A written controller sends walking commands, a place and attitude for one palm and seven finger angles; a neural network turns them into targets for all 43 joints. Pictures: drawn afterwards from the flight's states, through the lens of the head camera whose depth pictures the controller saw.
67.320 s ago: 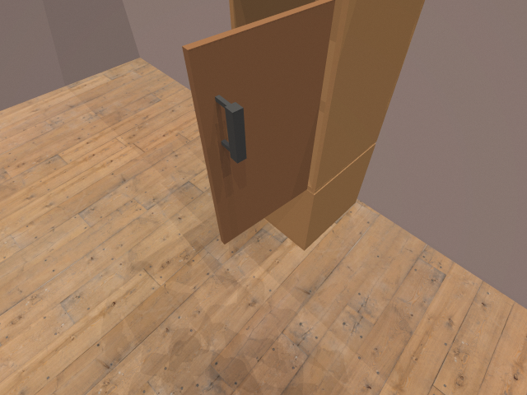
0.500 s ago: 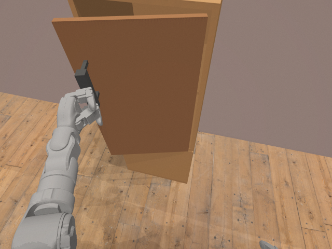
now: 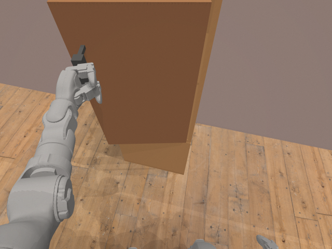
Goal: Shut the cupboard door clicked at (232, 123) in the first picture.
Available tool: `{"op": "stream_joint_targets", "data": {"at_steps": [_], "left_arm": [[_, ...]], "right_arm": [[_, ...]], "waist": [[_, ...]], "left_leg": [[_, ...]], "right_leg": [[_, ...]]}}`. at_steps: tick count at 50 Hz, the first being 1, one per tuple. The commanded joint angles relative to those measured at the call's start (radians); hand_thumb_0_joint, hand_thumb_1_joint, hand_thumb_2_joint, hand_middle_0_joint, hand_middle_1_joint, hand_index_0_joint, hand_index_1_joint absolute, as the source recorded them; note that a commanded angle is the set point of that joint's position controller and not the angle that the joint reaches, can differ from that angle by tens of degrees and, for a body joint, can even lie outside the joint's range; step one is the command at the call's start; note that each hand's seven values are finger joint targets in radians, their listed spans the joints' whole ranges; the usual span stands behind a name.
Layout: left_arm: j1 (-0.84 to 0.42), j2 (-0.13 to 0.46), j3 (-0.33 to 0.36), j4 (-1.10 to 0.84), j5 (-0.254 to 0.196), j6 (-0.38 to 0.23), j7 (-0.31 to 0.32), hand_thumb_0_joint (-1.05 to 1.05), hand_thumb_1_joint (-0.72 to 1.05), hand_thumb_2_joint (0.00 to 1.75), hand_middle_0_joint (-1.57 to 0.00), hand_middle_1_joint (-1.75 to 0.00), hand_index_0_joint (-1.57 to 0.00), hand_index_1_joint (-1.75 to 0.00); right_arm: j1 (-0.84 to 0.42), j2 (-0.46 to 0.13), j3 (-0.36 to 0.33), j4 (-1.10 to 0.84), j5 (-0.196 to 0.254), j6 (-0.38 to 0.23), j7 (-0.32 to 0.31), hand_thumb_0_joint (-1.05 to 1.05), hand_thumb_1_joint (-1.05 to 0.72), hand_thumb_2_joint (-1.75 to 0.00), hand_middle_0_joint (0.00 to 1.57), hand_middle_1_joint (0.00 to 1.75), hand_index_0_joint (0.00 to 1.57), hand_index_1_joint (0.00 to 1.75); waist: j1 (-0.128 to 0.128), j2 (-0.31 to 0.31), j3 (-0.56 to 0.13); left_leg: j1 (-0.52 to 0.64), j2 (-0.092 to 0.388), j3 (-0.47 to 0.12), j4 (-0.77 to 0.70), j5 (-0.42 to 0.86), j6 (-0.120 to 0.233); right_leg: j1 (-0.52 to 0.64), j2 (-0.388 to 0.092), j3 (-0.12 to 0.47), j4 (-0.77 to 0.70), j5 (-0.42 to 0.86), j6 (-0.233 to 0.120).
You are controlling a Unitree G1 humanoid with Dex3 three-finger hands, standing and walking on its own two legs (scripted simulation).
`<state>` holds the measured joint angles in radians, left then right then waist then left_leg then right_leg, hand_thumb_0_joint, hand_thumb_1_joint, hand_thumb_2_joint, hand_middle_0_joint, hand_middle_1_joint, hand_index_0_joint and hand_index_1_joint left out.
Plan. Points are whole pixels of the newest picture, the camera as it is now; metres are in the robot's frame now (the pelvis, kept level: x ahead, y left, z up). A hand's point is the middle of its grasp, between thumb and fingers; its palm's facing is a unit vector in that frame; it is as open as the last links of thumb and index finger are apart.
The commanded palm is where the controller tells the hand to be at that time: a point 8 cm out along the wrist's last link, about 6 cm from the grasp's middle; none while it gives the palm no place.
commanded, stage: push the door shut along its arc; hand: left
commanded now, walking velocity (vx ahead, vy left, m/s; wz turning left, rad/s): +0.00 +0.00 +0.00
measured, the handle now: (87, 72) +0.54 +0.21 +0.11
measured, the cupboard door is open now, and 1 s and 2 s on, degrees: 16 0 0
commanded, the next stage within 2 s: pull the fist back off the door in 1.42 s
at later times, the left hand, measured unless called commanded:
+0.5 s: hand (97, 74) +0.51 +0.17 +0.13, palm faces -0.15 -0.99 -0.03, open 3.2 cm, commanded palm +0.52 +0.20 +0.12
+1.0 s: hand (106, 69) +0.54 +0.15 +0.12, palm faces -0.23 -0.97 -0.03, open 3.1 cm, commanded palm +0.57 +0.16 +0.12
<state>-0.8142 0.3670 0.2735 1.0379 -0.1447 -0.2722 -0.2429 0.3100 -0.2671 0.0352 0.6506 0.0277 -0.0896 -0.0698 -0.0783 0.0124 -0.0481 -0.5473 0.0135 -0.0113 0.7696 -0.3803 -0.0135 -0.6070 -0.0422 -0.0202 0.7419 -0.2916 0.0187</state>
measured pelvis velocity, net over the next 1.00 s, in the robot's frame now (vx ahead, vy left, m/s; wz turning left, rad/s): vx -0.01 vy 0.01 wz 0.02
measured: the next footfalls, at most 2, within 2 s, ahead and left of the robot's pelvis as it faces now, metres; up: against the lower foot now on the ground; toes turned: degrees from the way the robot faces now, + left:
none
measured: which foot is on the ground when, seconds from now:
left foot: down 0.00-1.00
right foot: down 0.00-1.00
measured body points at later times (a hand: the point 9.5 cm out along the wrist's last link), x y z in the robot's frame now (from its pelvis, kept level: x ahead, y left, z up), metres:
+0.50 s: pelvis -0.01 +0.00 -0.02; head +0.10 +0.01 +0.42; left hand +0.51 +0.23 +0.13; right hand -0.01 -0.28 -0.12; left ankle +0.00 +0.13 -0.71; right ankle +0.04 -0.13 -0.71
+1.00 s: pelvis -0.01 +0.01 -0.03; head +0.12 +0.03 +0.40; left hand +0.55 +0.21 +0.13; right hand -0.02 -0.26 -0.13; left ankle +0.00 +0.13 -0.71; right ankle +0.04 -0.13 -0.71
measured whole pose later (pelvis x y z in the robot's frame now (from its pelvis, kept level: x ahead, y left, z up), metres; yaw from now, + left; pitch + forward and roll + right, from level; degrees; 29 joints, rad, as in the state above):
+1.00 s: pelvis -0.01 +0.01 -0.03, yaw +1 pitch +20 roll -3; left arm -1.28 0.59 0.20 1.35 -0.11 -0.20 -0.40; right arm 0.41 -0.27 0.05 0.72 -0.01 -0.11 -0.04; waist -0.21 0.02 -0.06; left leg -0.88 0.02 -0.07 0.95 -0.42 -0.01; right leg -0.88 -0.04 -0.07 0.85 -0.31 0.02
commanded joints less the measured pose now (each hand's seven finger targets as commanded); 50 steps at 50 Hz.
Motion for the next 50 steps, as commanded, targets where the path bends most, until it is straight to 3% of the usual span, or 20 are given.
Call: {"op": "stream_joint_targets", "data": {"at_steps": [1,4,5,7,8,10,14,20,26,30,31,33,35,38,40,41,42,44,48,50], "left_arm": [[-0.482,0.212,0.028,-0.149,-0.018,-0.060,-0.033,0.00,0.90,0.90,-1.30,-1.50,-1.30,-1.50],[-0.525,0.237,0.035,-0.105,-0.022,-0.061,-0.062,0.00,0.90,0.90,-1.30,-1.50,-1.30,-1.50],[-0.564,0.264,0.044,-0.108,-0.019,-0.062,-0.069,0.00,0.90,0.90,-1.30,-1.50,-1.30,-1.50],[-0.612,0.243,0.013,-0.092,-0.017,-0.055,-0.087,0.00,0.90,0.90,-1.30,-1.50,-1.30,-1.50],[-0.620,0.272,0.029,-0.082,-0.011,-0.054,-0.093,0.00,0.90,0.90,-1.30,-1.50,-1.30,-1.50],[-0.651,0.252,0.004,-0.076,-0.013,-0.051,-0.106,0.00,0.90,0.90,-1.30,-1.50,-1.30,-1.50],[-0.724,0.251,-0.023,-0.014,-0.004,-0.036,-0.123,0.00,0.90,0.90,-1.30,-1.50,-1.30,-1.50],[-0.832,0.293,-0.027,0.022,0.008,-0.021,-0.148,0.00,0.90,0.90,-1.30,-1.50,-1.30,-1.50],[-0.925,0.270,-0.058,0.057,0.020,-0.003,-0.171,0.00,0.90,0.90,-1.30,-1.50,-1.30,-1.50],[-0.995,0.282,-0.054,0.027,0.028,-0.005,-0.171,0.00,0.90,0.90,-1.30,-1.50,-1.30,-1.50],[-0.990,0.258,-0.069,0.045,0.032,0.000,-0.171,0.00,0.90,0.90,-1.30,-1.50,-1.30,-1.50],[-1.013,0.283,-0.054,0.058,0.035,0.008,-0.169,0.00,0.90,0.90,-1.30,-1.50,-1.30,-1.50],[-1.052,0.295,-0.049,0.030,0.038,0.005,-0.170,0.00,0.90,0.90,-1.30,-1.50,-1.30,-1.50],[-1.058,0.311,-0.040,0.046,0.047,0.010,-0.174,0.00,0.90,0.90,-1.30,-1.50,-1.30,-1.50],[-1.085,0.267,-0.066,0.045,0.044,0.011,-0.176,0.00,0.90,0.90,-1.30,-1.50,-1.30,-1.50],[-1.077,0.245,-0.077,0.074,0.040,0.020,-0.175,0.00,0.90,0.90,-1.30,-1.50,-1.30,-1.50],[-1.083,0.258,-0.074,0.079,0.043,0.025,-0.173,0.00,0.90,0.90,-1.30,-1.50,-1.30,-1.50],[-1.122,0.222,-0.095,0.033,0.036,0.019,-0.170,0.00,0.90,0.90,-1.30,-1.50,-1.30,-1.50],[-1.128,0.230,-0.102,0.064,0.031,0.022,-0.184,0.00,0.90,0.90,-1.30,-1.50,-1.30,-1.50],[-1.164,0.218,-0.114,0.026,0.027,0.010,-0.188,0.00,0.90,0.90,-1.30,-1.50,-1.30,-1.50]], "right_arm": [[0.092,-0.153,-0.062,-0.087,-0.004,-0.024,-0.007,0.00,-0.90,-0.90,0.20,0.30,0.20,0.30],[0.121,-0.166,-0.066,-0.079,-0.006,-0.017,-0.008,0.00,-0.90,-0.90,0.20,0.30,0.20,0.30],[0.127,-0.170,-0.068,-0.073,-0.006,-0.016,-0.007,0.00,-0.90,-0.90,0.20,0.30,0.20,0.30],[0.136,-0.171,-0.068,-0.067,-0.004,-0.013,-0.008,0.00,-0.90,-0.90,0.20,0.30,0.20,0.30],[0.148,-0.175,-0.070,-0.060,-0.006,-0.011,-0.008,0.00,-0.90,-0.90,0.20,0.30,0.20,0.30],[0.159,-0.176,-0.070,-0.058,-0.007,-0.010,-0.007,0.00,-0.90,-0.90,0.20,0.30,0.20,0.30],[0.187,-0.187,-0.066,-0.041,-0.011,-0.014,-0.008,0.00,-0.90,-0.90,0.20,0.30,0.20,0.30],[0.220,-0.201,-0.065,-0.020,-0.014,-0.021,-0.005,0.00,-0.90,-0.90,0.20,0.30,0.20,0.30],[0.247,-0.206,-0.064,0.003,-0.021,-0.028,-0.001,0.00,-0.90,-0.90,0.20,0.30,0.20,0.30],[0.274,-0.207,-0.065,0.010,-0.029,-0.033,0.003,0.00,-0.90,-0.90,0.20,0.30,0.20,0.30],[0.275,-0.204,-0.064,0.012,-0.031,-0.033,0.007,0.00,-0.90,-0.90,0.20,0.30,0.20,0.30],[0.282,-0.209,-0.063,0.019,-0.034,-0.029,0.009,0.00,-0.90,-0.90,0.20,0.30,0.20,0.30],[0.293,-0.208,-0.063,0.018,-0.038,-0.029,0.011,0.00,-0.90,-0.90,0.20,0.30,0.20,0.30],[0.304,-0.207,-0.063,0.022,-0.039,-0.023,0.013,0.00,-0.90,-0.90,0.20,0.30,0.20,0.30],[0.306,-0.203,-0.066,0.027,-0.036,-0.024,0.013,0.00,-0.90,-0.90,0.20,0.30,0.20,0.30],[0.300,-0.205,-0.064,0.032,-0.035,-0.025,0.013,0.00,-0.90,-0.90,0.20,0.30,0.20,0.30],[0.301,-0.209,-0.062,0.035,-0.035,-0.024,0.012,0.00,-0.90,-0.90,0.20,0.30,0.20,0.30],[0.298,-0.206,-0.062,0.039,-0.038,-0.033,0.010,0.00,-0.90,-0.90,0.20,0.30,0.20,0.30],[0.288,-0.210,-0.056,0.051,-0.035,-0.042,0.006,0.00,-0.90,-0.90,0.20,0.30,0.20,0.30],[0.287,-0.210,-0.058,0.057,-0.038,-0.051,0.005,0.00,-0.90,-0.90,0.20,0.30,0.20,0.30]], "waist": [[-0.035,-0.013,-0.368],[-0.060,-0.039,-0.351],[-0.067,-0.033,-0.357],[-0.090,-0.001,-0.343],[-0.086,0.013,-0.359],[-0.101,0.046,-0.373],[-0.139,0.037,-0.338],[-0.177,0.073,-0.388],[-0.213,0.129,-0.402],[-0.223,0.171,-0.482],[-0.223,0.177,-0.473],[-0.234,0.174,-0.450],[-0.232,0.201,-0.502],[-0.238,0.175,-0.503],[-0.254,0.181,-0.487],[-0.260,0.176,-0.437],[-0.263,0.166,-0.417],[-0.268,0.212,-0.444],[-0.275,0.190,-0.436],[-0.273,0.238,-0.480]], "left_leg": [[0.047,-0.028,0.007,-0.097,0.194,0.020],[0.020,-0.027,0.004,-0.081,0.180,0.026],[0.011,-0.025,0.002,-0.079,0.164,0.025],[0.007,-0.026,0.001,-0.072,0.142,0.026],[0.007,-0.024,-0.003,-0.066,0.147,0.026],[0.029,-0.024,-0.010,-0.058,0.156,0.026],[-0.010,-0.023,-0.021,-0.046,0.089,0.031],[-0.023,-0.016,-0.030,-0.018,0.064,0.032],[0.011,-0.007,-0.049,0.010,0.090,0.028],[0.073,-0.002,-0.063,0.028,0.163,0.025],[0.078,-0.002,-0.067,0.032,0.173,0.023],[0.066,0.002,-0.068,0.037,0.169,0.022],[0.095,0.000,-0.068,0.045,0.215,0.022],[0.088,0.002,-0.069,0.059,0.254,0.023],[0.100,0.003,-0.070,0.058,0.239,0.024],[0.083,0.003,-0.071,0.054,0.209,0.024],[0.059,0.004,-0.072,0.050,0.173,0.024],[0.101,0.001,-0.069,0.051,0.191,0.027],[0.078,0.003,-0.070,0.055,0.163,0.027],[0.129,0.004,-0.079,0.057,0.190,0.022]], "right_leg": [[0.218,0.041,0.004,-0.053,0.241,-0.037],[0.191,0.046,0.007,-0.051,0.228,-0.035],[0.186,0.044,0.011,-0.051,0.216,-0.031],[0.150,0.044,0.012,-0.054,0.193,-0.031],[0.146,0.045,0.011,-0.048,0.192,-0.033],[0.110,0.047,0.006,-0.044,0.183,-0.034],[0.048,0.051,0.004,-0.048,0.102,-0.033],[-0.009,0.052,0.005,-0.038,0.064,-0.030],[-0.106,0.058,-0.012,-0.018,0.060,-0.035],[-0.137,0.062,-0.021,-0.001,0.089,-0.038],[-0.150,0.064,-0.027,0.003,0.090,-0.039],[-0.170,0.065,-0.030,0.002,0.085,-0.038],[-0.162,0.068,-0.031,0.010,0.111,-0.039],[-0.158,0.072,-0.033,0.014,0.141,-0.039],[-0.189,0.075,-0.035,0.007,0.126,-0.035],[-0.210,0.074,-0.040,0.002,0.107,-0.037],[-0.216,0.074,-0.040,0.002,0.085,-0.037],[-0.226,0.074,-0.043,0.004,0.092,-0.042],[-0.226,0.074,-0.046,0.005,0.075,-0.040],[-0.244,0.074,-0.048,0.014,0.081,-0.043]]}}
